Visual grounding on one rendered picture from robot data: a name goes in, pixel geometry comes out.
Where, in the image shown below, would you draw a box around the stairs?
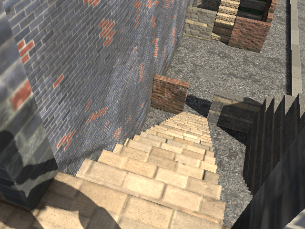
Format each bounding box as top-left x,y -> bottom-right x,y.
75,112 -> 226,225
211,0 -> 240,43

